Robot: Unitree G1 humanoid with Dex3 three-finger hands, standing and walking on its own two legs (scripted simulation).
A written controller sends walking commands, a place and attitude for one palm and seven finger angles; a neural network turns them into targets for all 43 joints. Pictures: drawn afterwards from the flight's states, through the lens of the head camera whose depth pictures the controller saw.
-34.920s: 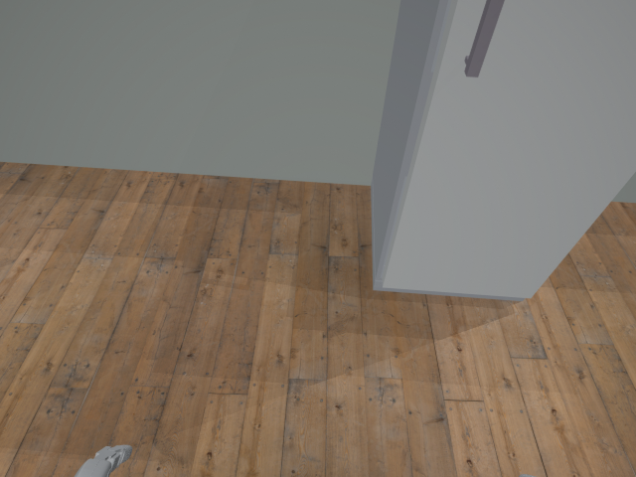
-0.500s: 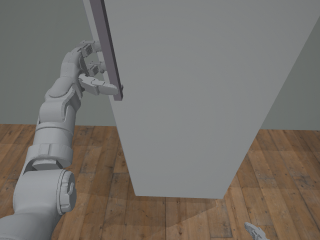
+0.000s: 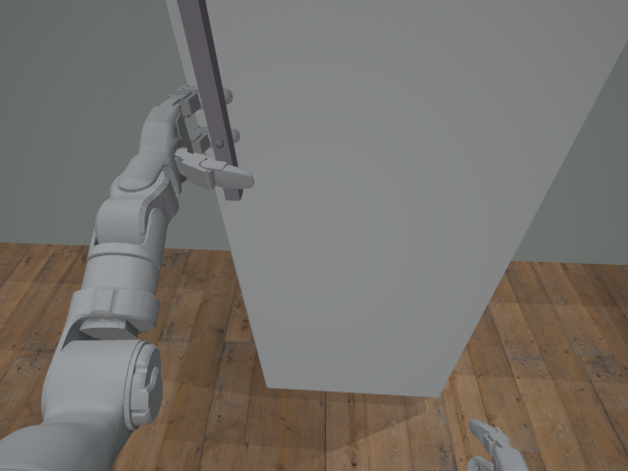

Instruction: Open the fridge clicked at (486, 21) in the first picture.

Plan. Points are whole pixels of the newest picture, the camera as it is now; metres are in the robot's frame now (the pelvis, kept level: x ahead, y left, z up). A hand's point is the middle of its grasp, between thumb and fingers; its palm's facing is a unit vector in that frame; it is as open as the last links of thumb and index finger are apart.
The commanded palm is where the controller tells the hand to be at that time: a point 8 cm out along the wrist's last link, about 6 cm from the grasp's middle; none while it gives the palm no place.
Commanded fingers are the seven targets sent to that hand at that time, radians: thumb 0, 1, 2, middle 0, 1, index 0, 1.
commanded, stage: slide the fingers in behind the handle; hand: left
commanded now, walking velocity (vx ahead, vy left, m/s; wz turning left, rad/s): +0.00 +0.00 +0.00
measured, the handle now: (217, 94) +0.48 +0.14 +0.27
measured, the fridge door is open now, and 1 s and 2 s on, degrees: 0 0 0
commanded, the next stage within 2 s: grip the handle and tug to test in 0.80 s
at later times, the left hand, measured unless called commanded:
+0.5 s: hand (223, 142) +0.43 +0.13 +0.24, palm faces -0.01 -1.00 -0.01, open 14.0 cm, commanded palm +0.41 +0.18 +0.24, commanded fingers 0.00 -0.50 0.30 -0.30 -1.20 -0.30 -1.20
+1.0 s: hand (232, 140) +0.43 +0.12 +0.24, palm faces -0.03 -1.00 +0.00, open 13.8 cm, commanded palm +0.40 +0.18 +0.24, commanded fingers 0.00 -0.22 0.42 -0.33 -1.24 -0.33 -1.24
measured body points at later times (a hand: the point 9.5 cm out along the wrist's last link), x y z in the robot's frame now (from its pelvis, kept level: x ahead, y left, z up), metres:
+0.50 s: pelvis +0.00 +0.00 +0.00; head -0.01 -0.01 +0.45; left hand +0.42 +0.19 +0.24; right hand +0.13 -0.24 -0.10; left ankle -0.01 +0.11 -0.74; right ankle -0.01 -0.10 -0.74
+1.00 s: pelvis +0.00 +0.01 +0.00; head -0.01 -0.01 +0.45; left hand +0.43 +0.17 +0.24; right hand +0.14 -0.23 -0.11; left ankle -0.01 +0.11 -0.74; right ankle -0.01 -0.10 -0.74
